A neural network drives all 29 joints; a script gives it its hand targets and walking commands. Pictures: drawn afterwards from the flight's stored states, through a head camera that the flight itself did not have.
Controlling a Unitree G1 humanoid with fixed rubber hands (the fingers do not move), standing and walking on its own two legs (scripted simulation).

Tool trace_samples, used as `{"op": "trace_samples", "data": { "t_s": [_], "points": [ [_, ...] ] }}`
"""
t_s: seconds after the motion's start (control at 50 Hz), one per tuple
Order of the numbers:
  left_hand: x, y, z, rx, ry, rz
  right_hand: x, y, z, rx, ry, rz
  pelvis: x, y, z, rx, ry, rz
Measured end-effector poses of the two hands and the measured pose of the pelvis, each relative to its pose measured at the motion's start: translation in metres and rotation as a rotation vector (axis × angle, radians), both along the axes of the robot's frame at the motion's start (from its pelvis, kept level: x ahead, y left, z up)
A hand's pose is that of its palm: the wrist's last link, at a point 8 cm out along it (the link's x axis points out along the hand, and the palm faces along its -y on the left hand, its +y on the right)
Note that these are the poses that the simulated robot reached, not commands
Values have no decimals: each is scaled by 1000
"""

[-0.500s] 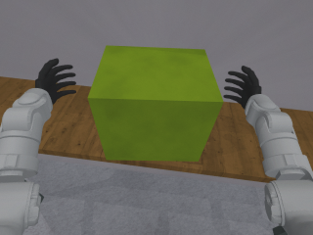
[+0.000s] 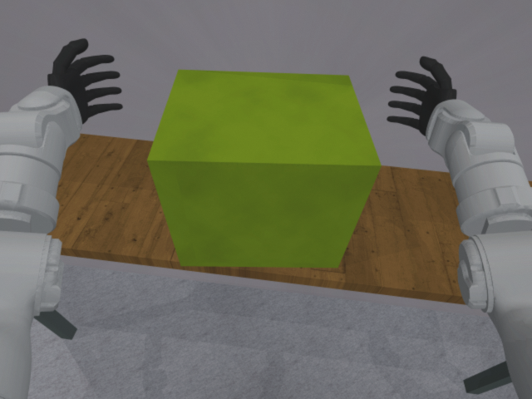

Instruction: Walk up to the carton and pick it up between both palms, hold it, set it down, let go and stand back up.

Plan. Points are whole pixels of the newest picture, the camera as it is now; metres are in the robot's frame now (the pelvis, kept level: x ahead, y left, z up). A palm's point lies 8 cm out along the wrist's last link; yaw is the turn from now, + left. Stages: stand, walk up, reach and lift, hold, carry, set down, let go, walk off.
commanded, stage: reach and lift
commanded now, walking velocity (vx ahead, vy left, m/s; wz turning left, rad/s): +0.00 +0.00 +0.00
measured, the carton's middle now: (262, 173) +0.46 -0.01 +0.09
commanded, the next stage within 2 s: none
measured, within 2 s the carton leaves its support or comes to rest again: neither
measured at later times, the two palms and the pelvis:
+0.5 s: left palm (109, 147) +0.46 +0.23 +0.15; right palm (406, 158) +0.44 -0.24 +0.14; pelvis +0.00 +0.00 +0.00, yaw +0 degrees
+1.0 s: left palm (126, 163) +0.46 +0.22 +0.11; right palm (390, 171) +0.44 -0.22 +0.11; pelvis +0.00 +0.01 -0.01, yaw -1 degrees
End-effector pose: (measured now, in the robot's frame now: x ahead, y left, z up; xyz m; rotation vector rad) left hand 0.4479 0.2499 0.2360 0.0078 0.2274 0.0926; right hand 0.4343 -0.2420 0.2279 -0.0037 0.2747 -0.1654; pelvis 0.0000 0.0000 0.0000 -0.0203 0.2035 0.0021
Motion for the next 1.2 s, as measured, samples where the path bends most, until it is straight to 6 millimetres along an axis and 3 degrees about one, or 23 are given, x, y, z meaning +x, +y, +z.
{"op": "trace_samples", "data": {
  "t_s": [0.18, 0.28, 0.48, 0.68, 0.92, 1.2],
  "points": [
    [12, -3, -4, 25, -12, -9, 9, 6, 0, -9, -2, -5, -1, 1, -1, -3, 30, 11],
    [14, -7, -25, 31, 1, -27, 8, 6, -23, -4, 25, -5, 1, 2, 0, -5, 35, 11],
    [12, -16, -87, 42, 47, -34, 3, 7, -84, 2, 55, -1, 3, 5, -3, -6, 79, 0],
    [9, -20, -119, 28, 45, -20, 4, 14, -114, -8, 39, 9, 1, 5, -6, -5, 128, -15],
    [11, -27, -126, 34, 10, -30, 6, 21, -121, -14, 16, 10, -1, 6, -9, -7, 163, -18],
    [18, -48, -125, 35, -4, -53, 9, 26, -120, -10, 1, 5, -2, 7, -9, -7, 171, -30]
  ]
}}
